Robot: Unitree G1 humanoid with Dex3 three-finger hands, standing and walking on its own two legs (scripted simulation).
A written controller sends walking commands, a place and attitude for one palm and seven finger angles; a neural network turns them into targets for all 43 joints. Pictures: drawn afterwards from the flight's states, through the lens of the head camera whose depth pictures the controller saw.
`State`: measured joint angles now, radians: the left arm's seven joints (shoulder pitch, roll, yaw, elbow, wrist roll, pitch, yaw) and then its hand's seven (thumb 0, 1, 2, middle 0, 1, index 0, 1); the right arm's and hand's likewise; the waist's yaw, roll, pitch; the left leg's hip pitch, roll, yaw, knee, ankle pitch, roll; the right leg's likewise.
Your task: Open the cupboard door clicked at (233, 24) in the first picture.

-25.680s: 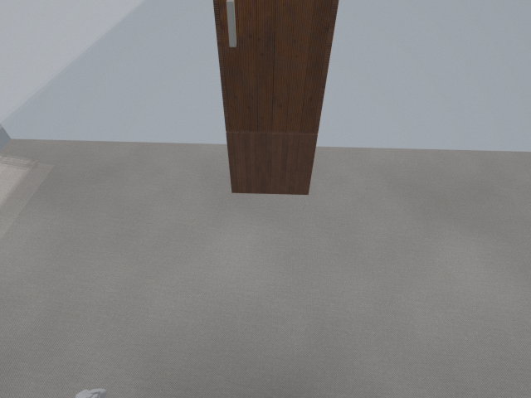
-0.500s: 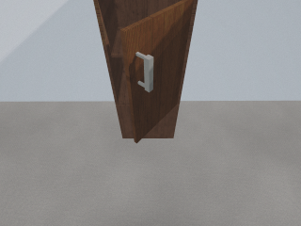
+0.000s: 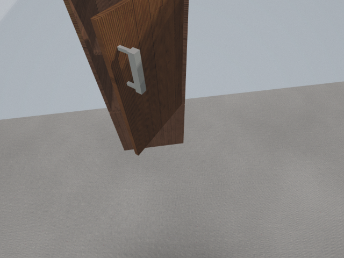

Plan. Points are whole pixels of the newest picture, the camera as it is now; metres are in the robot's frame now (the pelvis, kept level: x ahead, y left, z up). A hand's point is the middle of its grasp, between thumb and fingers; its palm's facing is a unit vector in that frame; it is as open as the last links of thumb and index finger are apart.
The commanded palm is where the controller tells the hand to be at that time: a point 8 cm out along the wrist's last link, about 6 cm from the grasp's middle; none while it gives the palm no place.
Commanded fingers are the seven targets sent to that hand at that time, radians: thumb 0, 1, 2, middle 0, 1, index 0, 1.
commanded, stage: walk to a spot facing it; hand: left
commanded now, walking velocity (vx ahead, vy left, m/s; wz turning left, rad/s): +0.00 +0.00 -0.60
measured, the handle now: (131, 70) +0.56 +0.16 +0.11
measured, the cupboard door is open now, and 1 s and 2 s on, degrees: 49 49 49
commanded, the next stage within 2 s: none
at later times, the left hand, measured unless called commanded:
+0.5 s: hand out of the picture +0.10 +0.17 -0.15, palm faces -0.17 -0.95 -0.26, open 7.4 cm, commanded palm none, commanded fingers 0.00 0.90 0.90 -0.20 -0.30 -0.20 -0.30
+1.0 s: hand (152, 197) +0.30 +0.09 -0.16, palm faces -0.59 -0.75 -0.29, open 7.4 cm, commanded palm none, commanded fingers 0.00 0.90 0.90 -0.20 -0.30 -0.20 -0.30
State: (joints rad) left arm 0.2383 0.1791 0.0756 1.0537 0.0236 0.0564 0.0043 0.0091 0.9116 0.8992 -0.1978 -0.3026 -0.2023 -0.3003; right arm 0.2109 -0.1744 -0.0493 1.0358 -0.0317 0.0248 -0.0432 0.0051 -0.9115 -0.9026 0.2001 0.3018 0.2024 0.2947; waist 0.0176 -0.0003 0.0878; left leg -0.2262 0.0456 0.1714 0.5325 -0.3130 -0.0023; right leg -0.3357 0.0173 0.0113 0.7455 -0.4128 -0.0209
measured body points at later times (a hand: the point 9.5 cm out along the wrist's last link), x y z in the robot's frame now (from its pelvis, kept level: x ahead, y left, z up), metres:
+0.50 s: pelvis +0.03 -0.01 +0.01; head +0.09 -0.04 +0.46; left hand +0.11 +0.22 -0.13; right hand +0.13 -0.28 -0.13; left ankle +0.07 +0.14 -0.67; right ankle -0.02 -0.09 -0.73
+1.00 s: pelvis +0.06 -0.01 -0.01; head +0.11 -0.07 +0.44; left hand +0.33 +0.13 -0.13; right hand -0.09 -0.23 -0.16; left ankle +0.10 +0.14 -0.72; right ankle +0.00 -0.10 -0.74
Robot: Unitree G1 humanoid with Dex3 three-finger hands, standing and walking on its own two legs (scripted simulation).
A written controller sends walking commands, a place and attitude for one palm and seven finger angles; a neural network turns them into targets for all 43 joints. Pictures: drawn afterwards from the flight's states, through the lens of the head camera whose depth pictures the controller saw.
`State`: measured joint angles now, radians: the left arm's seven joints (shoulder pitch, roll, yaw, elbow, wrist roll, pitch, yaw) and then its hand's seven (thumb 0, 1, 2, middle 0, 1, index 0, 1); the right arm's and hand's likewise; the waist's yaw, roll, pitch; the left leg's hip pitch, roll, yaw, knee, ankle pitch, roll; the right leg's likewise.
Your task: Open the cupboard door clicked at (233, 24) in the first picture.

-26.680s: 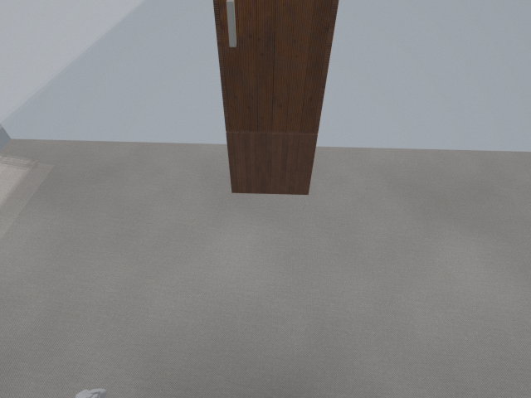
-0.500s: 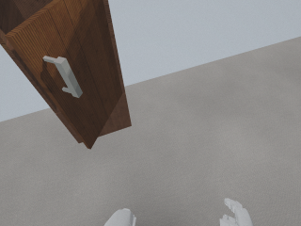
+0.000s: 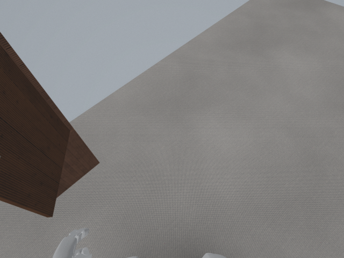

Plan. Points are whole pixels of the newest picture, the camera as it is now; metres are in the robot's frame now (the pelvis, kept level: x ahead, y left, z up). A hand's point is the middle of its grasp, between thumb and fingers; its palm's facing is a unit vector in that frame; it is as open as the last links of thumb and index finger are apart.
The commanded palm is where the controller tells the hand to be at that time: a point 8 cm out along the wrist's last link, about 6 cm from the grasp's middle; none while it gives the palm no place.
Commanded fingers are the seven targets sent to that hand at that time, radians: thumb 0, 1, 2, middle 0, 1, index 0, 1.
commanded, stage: walk to a spot facing it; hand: left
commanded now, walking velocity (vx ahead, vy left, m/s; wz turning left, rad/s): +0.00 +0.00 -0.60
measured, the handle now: out of the picture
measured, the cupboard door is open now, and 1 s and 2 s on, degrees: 49 49 49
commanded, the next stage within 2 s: turn to face it in 1.68 s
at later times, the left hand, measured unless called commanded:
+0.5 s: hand (106, 232) +0.19 +0.19 -0.16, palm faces -0.25 -0.95 -0.17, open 7.4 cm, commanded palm none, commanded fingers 0.00 0.90 0.90 -0.20 -0.30 -0.20 -0.30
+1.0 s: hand (192, 146) +0.45 -0.05 -0.15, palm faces -0.57 -0.80 -0.22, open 7.3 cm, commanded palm none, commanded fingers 0.00 0.90 0.90 -0.20 -0.30 -0.20 -0.30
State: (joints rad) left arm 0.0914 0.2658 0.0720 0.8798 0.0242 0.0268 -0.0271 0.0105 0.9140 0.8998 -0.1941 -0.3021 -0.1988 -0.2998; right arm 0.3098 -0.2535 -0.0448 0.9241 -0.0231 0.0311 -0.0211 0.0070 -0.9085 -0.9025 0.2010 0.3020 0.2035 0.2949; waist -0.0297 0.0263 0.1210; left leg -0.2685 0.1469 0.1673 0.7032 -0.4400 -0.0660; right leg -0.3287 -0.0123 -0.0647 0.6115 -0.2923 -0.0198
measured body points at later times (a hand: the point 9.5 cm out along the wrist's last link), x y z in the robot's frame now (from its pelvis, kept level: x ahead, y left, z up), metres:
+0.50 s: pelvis +0.10 +0.01 +0.01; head +0.14 +0.02 +0.46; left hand +0.20 +0.24 -0.15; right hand +0.09 -0.23 -0.12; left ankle +0.10 +0.13 -0.72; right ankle +0.01 -0.09 -0.64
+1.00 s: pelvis +0.26 -0.14 +0.01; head +0.31 -0.19 +0.45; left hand +0.48 +0.00 -0.13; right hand +0.12 -0.33 -0.15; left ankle +0.31 +0.03 -0.62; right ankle +0.25 -0.18 -0.72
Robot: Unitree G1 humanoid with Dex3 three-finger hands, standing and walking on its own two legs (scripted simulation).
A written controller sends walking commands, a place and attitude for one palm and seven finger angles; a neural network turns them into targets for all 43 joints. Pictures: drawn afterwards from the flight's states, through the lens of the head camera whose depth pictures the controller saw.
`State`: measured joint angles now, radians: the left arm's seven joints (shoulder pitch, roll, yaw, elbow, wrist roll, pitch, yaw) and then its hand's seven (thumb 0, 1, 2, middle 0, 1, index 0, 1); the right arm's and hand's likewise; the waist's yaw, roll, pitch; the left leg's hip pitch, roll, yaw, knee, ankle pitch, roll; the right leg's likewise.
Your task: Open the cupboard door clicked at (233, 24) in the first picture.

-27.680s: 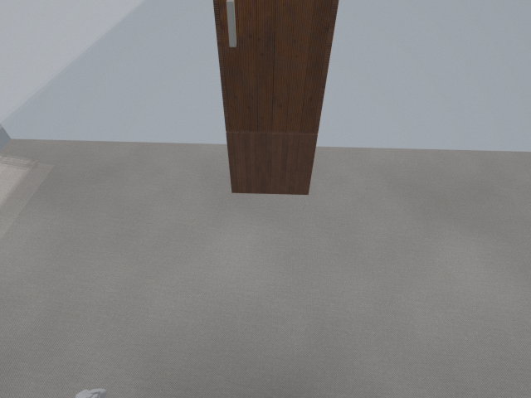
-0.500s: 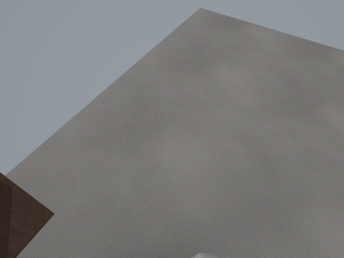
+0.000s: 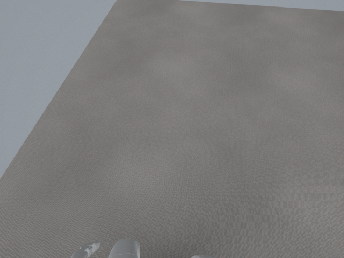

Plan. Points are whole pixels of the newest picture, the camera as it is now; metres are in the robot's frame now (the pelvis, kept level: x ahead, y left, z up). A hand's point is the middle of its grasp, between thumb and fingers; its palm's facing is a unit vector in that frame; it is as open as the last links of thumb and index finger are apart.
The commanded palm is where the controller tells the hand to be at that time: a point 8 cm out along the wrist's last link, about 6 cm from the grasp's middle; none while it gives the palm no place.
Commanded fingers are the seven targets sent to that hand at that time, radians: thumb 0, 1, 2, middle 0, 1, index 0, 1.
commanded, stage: walk to a spot facing it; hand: left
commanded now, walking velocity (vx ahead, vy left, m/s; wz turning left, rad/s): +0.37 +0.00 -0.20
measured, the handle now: out of the picture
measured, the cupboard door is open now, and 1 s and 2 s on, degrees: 49 49 49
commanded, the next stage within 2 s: turn to face it in 0.68 s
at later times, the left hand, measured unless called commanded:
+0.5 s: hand (108, 235) +0.19 +0.18 -0.18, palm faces -0.04 -0.99 -0.14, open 7.4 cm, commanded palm none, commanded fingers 0.00 0.90 0.90 -0.20 -0.30 -0.20 -0.30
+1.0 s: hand (158, 96) +0.69 +0.06 -0.16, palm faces -0.28 -0.94 -0.20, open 7.3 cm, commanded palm none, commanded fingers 0.00 0.90 0.90 -0.20 -0.30 -0.20 -0.30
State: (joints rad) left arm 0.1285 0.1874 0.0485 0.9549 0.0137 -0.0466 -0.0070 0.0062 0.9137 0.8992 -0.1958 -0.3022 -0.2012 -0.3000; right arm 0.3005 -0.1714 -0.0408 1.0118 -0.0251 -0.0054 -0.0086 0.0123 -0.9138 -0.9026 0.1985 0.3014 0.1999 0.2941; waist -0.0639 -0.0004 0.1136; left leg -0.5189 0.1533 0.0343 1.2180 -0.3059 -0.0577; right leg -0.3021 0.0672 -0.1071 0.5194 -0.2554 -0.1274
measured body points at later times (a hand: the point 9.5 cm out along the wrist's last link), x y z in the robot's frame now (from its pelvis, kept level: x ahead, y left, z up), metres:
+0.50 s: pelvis +0.28 +0.02 -0.01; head +0.31 +0.03 +0.44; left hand +0.20 +0.24 -0.17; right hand +0.37 -0.21 -0.15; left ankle +0.33 +0.09 -0.73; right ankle +0.11 -0.05 -0.63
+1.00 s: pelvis +0.51 -0.07 -0.01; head +0.56 -0.09 +0.44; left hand +0.71 +0.11 -0.14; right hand +0.34 -0.22 -0.15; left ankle +0.40 +0.08 -0.64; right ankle +0.54 -0.15 -0.73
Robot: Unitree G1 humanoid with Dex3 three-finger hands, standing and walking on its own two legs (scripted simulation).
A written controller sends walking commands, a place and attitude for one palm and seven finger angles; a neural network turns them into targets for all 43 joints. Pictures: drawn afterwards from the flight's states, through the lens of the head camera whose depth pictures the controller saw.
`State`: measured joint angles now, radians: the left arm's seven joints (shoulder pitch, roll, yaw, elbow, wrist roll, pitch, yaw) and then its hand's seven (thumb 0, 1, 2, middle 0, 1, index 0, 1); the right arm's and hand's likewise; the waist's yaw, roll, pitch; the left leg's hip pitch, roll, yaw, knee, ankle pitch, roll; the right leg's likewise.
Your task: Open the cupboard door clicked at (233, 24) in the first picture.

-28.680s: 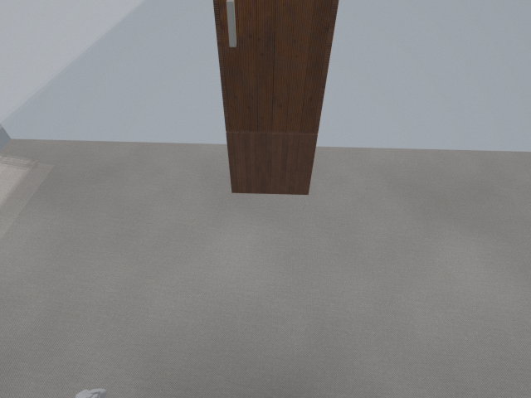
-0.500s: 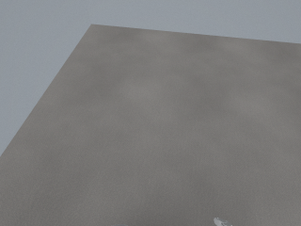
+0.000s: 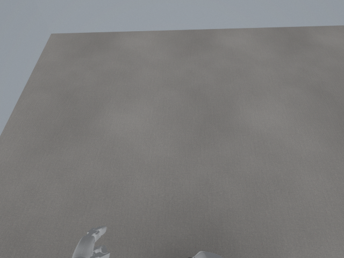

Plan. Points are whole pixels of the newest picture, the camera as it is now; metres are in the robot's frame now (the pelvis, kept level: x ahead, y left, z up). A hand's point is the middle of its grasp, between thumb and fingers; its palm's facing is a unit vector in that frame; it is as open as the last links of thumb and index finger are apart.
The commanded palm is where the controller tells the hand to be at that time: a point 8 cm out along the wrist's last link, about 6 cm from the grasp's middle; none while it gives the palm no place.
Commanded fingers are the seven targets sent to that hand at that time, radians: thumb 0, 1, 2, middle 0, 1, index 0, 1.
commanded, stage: turn to face it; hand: left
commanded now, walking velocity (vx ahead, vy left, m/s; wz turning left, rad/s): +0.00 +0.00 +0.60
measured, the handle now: out of the picture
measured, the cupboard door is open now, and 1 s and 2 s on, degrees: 49 49 49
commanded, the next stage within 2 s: none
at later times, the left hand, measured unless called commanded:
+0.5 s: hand out of the picture +0.13 +0.26 -0.17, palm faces +0.29 -0.92 -0.27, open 7.3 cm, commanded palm none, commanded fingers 0.00 0.90 0.90 -0.20 -0.30 -0.20 -0.30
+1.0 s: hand out of the picture +0.05 +0.14 -0.16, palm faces +0.61 -0.76 -0.24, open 7.3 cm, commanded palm none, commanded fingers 0.00 0.90 0.90 -0.20 -0.30 -0.20 -0.30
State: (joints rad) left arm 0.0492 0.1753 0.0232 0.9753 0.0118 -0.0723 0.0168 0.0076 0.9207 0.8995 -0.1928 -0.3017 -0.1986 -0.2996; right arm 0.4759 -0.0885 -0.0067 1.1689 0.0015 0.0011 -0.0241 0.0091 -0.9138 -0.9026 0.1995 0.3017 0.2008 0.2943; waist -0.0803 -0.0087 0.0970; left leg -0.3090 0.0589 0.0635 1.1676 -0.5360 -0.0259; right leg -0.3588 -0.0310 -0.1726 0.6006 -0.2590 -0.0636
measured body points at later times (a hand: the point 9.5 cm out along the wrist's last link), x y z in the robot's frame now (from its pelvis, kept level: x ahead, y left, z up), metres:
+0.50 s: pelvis +0.09 +0.02 +0.00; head +0.14 +0.05 +0.45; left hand +0.11 +0.31 -0.15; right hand +0.24 -0.21 -0.13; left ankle +0.11 +0.14 -0.73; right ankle +0.09 -0.13 -0.66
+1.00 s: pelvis +0.14 -0.03 +0.01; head +0.19 +0.01 +0.45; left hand +0.02 +0.18 -0.14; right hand +0.40 -0.16 -0.13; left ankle +0.08 +0.08 -0.70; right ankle +0.16 -0.14 -0.73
